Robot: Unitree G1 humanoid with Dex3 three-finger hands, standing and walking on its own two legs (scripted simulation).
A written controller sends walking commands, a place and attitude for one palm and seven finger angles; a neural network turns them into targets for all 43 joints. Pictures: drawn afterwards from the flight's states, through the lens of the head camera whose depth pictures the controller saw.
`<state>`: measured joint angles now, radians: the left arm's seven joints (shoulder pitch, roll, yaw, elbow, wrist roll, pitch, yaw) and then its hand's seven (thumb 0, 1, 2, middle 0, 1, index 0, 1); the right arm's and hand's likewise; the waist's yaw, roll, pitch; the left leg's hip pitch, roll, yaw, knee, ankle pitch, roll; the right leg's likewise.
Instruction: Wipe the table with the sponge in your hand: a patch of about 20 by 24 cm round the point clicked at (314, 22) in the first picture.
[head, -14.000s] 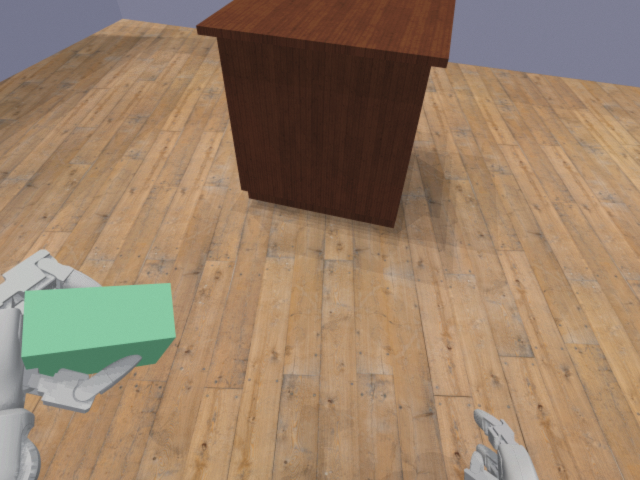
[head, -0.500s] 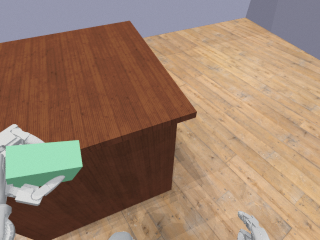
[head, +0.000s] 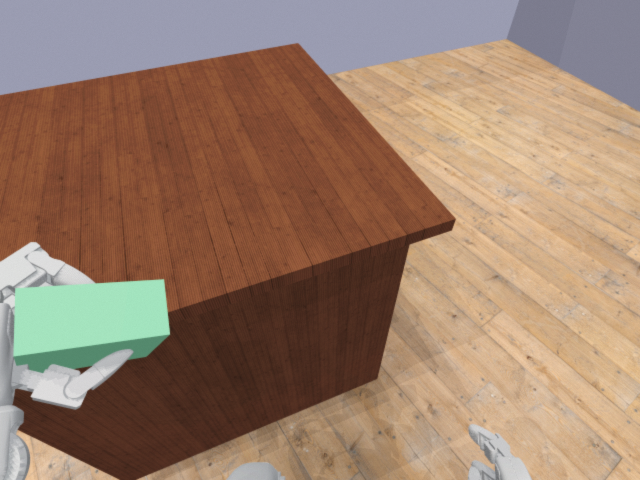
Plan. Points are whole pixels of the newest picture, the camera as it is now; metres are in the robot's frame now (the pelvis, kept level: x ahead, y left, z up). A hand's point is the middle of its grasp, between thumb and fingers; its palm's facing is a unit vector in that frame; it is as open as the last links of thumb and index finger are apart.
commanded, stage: shuffle to correct the standing spot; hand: left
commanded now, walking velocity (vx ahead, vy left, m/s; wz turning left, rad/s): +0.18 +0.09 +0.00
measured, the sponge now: (113, 326) +0.22 +0.22 +0.15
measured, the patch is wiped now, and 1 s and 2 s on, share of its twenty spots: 0.00 0.00 0.00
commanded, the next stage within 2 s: come to a stop and stand still in 0.68 s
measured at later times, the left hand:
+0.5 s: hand (38, 294) +0.24 +0.28 +0.18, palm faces +0.44 -0.77 -0.47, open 9.4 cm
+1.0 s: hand (79, 238) +0.31 +0.28 +0.17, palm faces +0.45 -0.80 -0.40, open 9.4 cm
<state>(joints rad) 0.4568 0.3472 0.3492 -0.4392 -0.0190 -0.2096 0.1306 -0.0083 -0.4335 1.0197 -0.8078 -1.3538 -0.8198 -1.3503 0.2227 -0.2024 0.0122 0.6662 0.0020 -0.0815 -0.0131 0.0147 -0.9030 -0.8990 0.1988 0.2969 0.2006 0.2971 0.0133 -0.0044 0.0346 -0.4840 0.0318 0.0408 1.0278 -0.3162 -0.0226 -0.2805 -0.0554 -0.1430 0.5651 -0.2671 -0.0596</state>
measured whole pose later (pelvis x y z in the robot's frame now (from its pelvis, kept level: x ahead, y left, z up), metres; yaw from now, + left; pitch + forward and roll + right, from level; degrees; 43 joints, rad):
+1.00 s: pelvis +0.10 +0.03 +0.00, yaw +1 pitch +0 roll +1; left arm 0.42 0.36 0.36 -0.46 -0.04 -0.16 0.15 -0.01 -0.43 1.02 -0.81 -1.35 -0.82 -1.35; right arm 0.18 -0.19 0.02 0.60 0.02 -0.08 -0.05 0.01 -0.90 -0.90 0.19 0.30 0.20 0.30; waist 0.01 0.01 0.02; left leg -0.29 0.06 0.07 0.58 -0.26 -0.03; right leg -0.18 0.04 -0.10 0.55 -0.37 -0.09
